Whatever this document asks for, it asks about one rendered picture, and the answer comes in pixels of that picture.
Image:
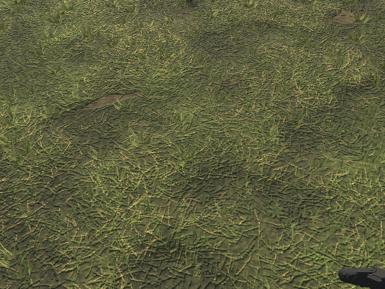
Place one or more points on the robot right hand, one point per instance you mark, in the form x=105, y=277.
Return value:
x=373, y=277

